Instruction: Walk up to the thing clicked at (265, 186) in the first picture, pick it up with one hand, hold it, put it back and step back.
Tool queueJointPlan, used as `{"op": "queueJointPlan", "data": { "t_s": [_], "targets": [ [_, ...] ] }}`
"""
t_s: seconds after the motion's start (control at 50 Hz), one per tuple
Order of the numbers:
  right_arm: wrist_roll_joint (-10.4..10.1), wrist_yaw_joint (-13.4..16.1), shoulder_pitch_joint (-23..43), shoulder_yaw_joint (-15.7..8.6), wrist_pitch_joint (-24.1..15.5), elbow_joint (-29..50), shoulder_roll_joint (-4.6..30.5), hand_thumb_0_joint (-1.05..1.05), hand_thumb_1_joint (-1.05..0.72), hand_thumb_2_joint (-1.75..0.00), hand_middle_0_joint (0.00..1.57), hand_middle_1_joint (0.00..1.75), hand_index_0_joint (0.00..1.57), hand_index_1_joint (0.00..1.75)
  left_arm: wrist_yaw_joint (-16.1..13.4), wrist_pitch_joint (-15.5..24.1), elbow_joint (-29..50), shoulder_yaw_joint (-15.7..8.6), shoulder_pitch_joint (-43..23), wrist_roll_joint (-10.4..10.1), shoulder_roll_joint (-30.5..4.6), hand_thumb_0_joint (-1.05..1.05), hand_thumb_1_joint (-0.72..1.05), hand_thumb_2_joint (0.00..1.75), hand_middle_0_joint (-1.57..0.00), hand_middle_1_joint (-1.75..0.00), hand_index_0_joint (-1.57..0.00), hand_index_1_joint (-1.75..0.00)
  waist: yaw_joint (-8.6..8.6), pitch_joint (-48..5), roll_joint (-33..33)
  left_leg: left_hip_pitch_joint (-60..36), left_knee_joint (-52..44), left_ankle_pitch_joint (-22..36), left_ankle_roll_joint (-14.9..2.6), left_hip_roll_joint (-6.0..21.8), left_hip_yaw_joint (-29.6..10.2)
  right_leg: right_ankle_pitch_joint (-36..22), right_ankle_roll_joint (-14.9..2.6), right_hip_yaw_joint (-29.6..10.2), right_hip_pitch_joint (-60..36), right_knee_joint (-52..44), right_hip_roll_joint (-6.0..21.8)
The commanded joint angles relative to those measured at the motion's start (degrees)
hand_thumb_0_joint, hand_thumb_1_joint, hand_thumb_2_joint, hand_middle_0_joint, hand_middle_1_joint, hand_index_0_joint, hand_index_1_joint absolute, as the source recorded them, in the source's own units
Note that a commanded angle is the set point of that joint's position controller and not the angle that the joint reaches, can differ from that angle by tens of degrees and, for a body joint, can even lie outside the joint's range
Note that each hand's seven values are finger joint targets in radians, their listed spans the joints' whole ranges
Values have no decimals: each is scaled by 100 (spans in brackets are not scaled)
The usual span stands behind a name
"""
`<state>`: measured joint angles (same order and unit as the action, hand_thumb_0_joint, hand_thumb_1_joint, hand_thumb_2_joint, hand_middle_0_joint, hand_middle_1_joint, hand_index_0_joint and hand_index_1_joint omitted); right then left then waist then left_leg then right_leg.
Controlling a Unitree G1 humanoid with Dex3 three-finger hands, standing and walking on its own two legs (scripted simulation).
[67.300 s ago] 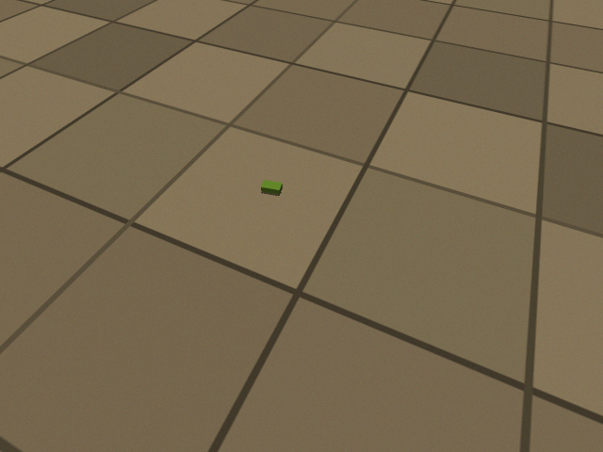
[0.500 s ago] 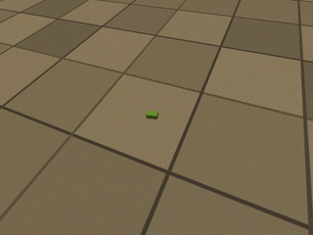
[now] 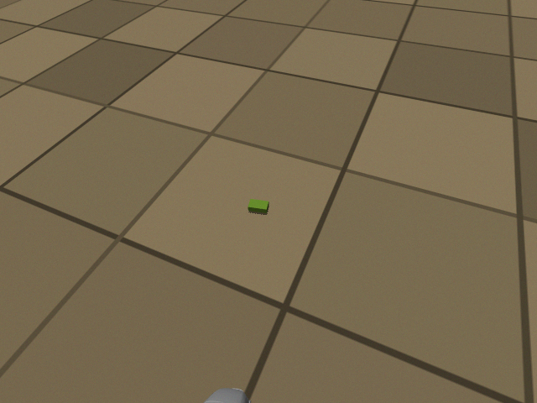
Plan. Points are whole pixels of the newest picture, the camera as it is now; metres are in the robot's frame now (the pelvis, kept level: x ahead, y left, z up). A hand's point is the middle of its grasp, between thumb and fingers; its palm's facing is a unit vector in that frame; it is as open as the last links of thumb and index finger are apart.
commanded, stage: step back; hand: left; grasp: from above
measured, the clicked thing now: (258, 205) +1.07 +0.17 -0.75
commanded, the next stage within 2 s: stand in 0.34 s
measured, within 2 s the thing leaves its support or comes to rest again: neither
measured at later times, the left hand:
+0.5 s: hand out of the picture +0.10 +0.29 -0.15, palm faces +0.01 -0.94 -0.34, open 7.4 cm
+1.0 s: hand out of the picture +0.09 +0.28 -0.14, palm faces -0.03 -0.94 -0.34, open 7.4 cm
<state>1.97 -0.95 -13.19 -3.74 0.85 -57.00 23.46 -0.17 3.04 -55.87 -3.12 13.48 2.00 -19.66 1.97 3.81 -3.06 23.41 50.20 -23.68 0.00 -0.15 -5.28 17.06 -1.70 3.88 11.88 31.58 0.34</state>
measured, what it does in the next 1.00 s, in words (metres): steps on the spot: left foot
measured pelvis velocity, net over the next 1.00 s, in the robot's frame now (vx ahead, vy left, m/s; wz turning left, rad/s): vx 0.02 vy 0.03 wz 0.00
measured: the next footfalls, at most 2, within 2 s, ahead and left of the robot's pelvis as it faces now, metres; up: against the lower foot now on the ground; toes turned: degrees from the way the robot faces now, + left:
left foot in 0.12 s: +0.11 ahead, +0.16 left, +0.00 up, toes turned +2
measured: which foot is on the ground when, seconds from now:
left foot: up 0.00-0.10, down 0.12-1.00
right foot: down 0.00-1.00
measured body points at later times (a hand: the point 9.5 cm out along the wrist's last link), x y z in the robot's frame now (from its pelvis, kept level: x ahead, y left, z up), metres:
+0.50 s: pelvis +0.03 +0.03 +0.00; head +0.04 +0.03 +0.45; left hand +0.10 +0.34 -0.13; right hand +0.16 -0.25 -0.12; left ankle +0.07 +0.16 -0.73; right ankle +0.01 -0.11 -0.73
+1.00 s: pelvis +0.02 +0.03 +0.01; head +0.03 +0.03 +0.46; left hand +0.09 +0.33 -0.12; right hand +0.09 -0.27 -0.12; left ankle +0.07 +0.16 -0.73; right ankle +0.01 -0.11 -0.73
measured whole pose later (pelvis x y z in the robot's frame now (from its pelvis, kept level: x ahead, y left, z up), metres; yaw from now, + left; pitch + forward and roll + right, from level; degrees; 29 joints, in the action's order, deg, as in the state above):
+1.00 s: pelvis +0.02 +0.03 +0.01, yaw +0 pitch -3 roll +0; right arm 0.9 -1.2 -5.8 -0.6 -0.4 -66.4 20.1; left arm 0.7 0.7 -65.6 0.1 6.2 0.7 -20.2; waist -0.1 3.6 -0.3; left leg 10.5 19.8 -6.4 1.1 2.1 1.4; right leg 12.3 1.5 1.3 5.1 20.3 1.8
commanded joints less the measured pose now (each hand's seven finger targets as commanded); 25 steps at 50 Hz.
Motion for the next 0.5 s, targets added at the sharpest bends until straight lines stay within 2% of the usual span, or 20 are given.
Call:
{"op": "queueJointPlan", "data": {
  "t_s": [0.0, 0.04, 0.06, 0.08, 0.1, 0.12, 0.14, 0.16, 0.2, 0.22, 0.26, 0.28, 0.3, 0.32, 0.34, 0.36, 0.38, 0.42, 0.46, 0.48],
  "targets": [
    [-41, 57, 114, -105, -171, 382, 675, 0, -90, -90, 20, 30, 20, 30, -120, 150, 460, -374, -459, -53, -1652, 0, 90, 90, -20, -30, -20, -30, -109, -206, 1280, -310, -1000, 206, 38, 235, 391, -2483, -782, -946, -12, -809, 1431],
    [-44, 90, 190, -106, -193, 347, 642, 0, -90, -90, 20, 30, 20, 30, -129, 62, 449, -336, -415, -108, -1623, 0, 90, 90, -20, -30, -20, -30, -97, -320, 1250, -619, -1538, 687, -1, 44, 764, -3285, -632, -685, -77, -257, 1238],
    [-51, 113, 27, -120, -218, 285, 642, 0, -90, -90, 20, 30, 20, 30, -124, 10, 474, -332, -503, -130, -1638, 0, 90, 90, -20, -30, -20, -30, -198, -465, 1227, -863, -2068, 1274, -60, -65, 940, -3284, -520, -581, -167, 88, 1139],
    [-41, 140, -23, -144, -237, 216, 706, 0, -90, -90, 20, 30, 20, 30, -117, -41, 482, -319, -437, -145, -1550, 0, 90, 90, -20, -30, -20, -30, -200, -603, 986, -1181, -2400, 1943, -132, -66, 870, -3198, -368, -527, -135, 490, 1010],
    [-27, 166, -26, -217, -260, 208, 918, 0, -90, -90, 20, 30, 20, 30, -114, -70, 503, -275, -395, -156, -1429, 0, 90, 90, -20, -30, -20, -30, -197, -806, 567, -1572, -2221, 2878, -300, 265, 445, -2771, -191, -418, 120, 846, 831],
    [-1, 203, -90, -272, -287, 216, 1177, 0, -90, -90, 20, 30, 20, 30, -110, -97, 552, -230, -432, -204, -1254, 0, 90, 90, -20, -30, -20, -30, -220, -1031, -126, -1760, -2351, 3571, -637, 1057, -506, -1856, 16, -288, 428, 1393, 454],
    [-56, 206, 336, -231, -297, 353, 1323, 0, -90, -90, 20, 30, 20, 30, -116, -191, 447, -197, -339, -289, -1154, 0, 90, 90, -20, -30, -20, -30, -35, -983, -319, -1193, -2606, 2954, -1236, 1643, -1247, -191, 121, -181, 337, 1422, 48],
    [-101, 190, 652, -250, -267, 397, 1456, 0, -90, -90, 20, 30, 20, 30, -134, -243, 272, -225, -320, -257, -1262, 0, 90, 90, -20, -30, -20, -30, -40, -807, -577, -707, -2665, 2422, -1504, 1887, -1441, 1048, 54, -225, 45, 1265, 107],
    [-63, 185, 890, -179, -188, 363, 1276, 0, -90, -90, 20, 30, 20, 30, -99, -231, 125, -193, -340, -211, -1267, 0, 90, 90, -20, -30, -20, -30, 23, -689, -456, -468, -2702, 1543, -1162, 1503, -815, 1081, -33, -261, -118, 719, 141],
    [-68, 189, 1006, -137, -171, 377, 1171, 0, -90, -90, 20, 30, 20, 30, -84, -210, 33, -195, -199, -187, -1256, 0, 90, 90, -20, -30, -20, -30, 88, -640, -419, -556, -2585, 1385, -884, 1279, -548, 549, -47, -255, -86, 306, 197],
    [-122, 188, 1160, -87, -164, 342, 1021, 0, -90, -90, 20, 30, 20, 30, -100, -151, -102, -222, -112, -151, -1366, 0, 90, 90, -20, -30, -20, -30, 90, -627, -305, -415, -2098, 1829, -495, 963, -274, -551, -69, -553, -372, -184, 404],
    [-143, 185, 1153, -34, -172, 331, 915, 0, -90, -90, 20, 30, 20, 30, -124, -117, -100, -252, -162, -129, -1452, 0, 90, 90, -20, -30, -20, -30, 52, -739, -81, -398, -1803, 2109, -417, 847, -88, -928, -129, -853, -509, -376, 599],
    [-168, 169, 1156, -35, -157, 286, 831, 0, -90, -90, 20, 30, 20, 30, -125, -93, -114, -256, -386, -120, -1598, 0, 90, 90, -20, -30, -20, -30, -83, -733, 132, -582, -1752, 1793, -294, 624, 84, -846, -265, -1180, -165, -518, 814],
    [-162, 135, 841, 7, -189, 187, 793, 0, -90, -90, 20, 30, 20, 30, -74, -62, -147, -77, -560, -110, -1459, 0, 90, 90, -20, -30, -20, -30, -320, -700, 158, -1247, -2042, 1968, -225, 512, 77, -1084, -206, -1318, 196, -634, 949],
    [-141, 130, 698, 38, -236, 41, 829, 0, -90, -90, 20, 30, 20, 30, -37, -66, -155, -53, -743, -150, -1370, 0, 90, 90, -20, -30, -20, -30, -358, -605, 188, -1447, -2367, 2176, -277, 727, -98, -916, -66, -1013, 286, -556, 723],
    [-120, 120, 833, 36, -289, -26, 968, 0, -90, -90, 20, 30, 20, 30, -29, -80, -181, -17, -775, -175, -1233, 0, 90, 90, -20, -30, -20, -30, -231, -627, -23, -1361, -2515, 2406, -338, 916, -292, -930, 53, -709, -13, -473, 477],
    [-105, 110, 1090, 16, -316, -14, 1028, 0, -90, -90, 20, 30, 20, 30, -35, -77, -223, 18, -657, -200, -1180, 0, 90, 90, -20, -30, -20, -30, -93, -747, -73, -1383, -2447, 2557, -356, 954, -299, -1032, 79, -681, -224, -634, 524],
    [-126, 102, 1124, 55, -308, -30, 887, 0, -90, -90, 20, 30, 20, 30, -43, -65, -312, 27, -778, -187, -1300, 0, 90, 90, -20, -30, -20, -30, -187, -671, 215, -1465, -2503, 2837, -296, 872, -147, -1382, 88, -724, -302, -776, 602],
    [-144, 94, 1126, 94, -304, -94, 819, 0, -90, -90, 20, 30, 20, 30, -25, -79, -386, 28, -885, -174, -1348, 0, 90, 90, -20, -30, -20, -30, -233, -532, 254, -1507, -2735, 2496, -213, 828, -103, -1159, 70, -750, -257, -953, 620],
    [-145, 84, 1208, 96, -303, -126, 877, 0, -90, -90, 20, 30, 20, 30, -14, -81, -411, 46, -841, -178, -1294, 0, 90, 90, -20, -30, -20, -30, -174, -505, 178, -1526, -2815, 2351, -221, 851, -123, -1054, 89, -731, -285, -1041, 610]
  ]
}}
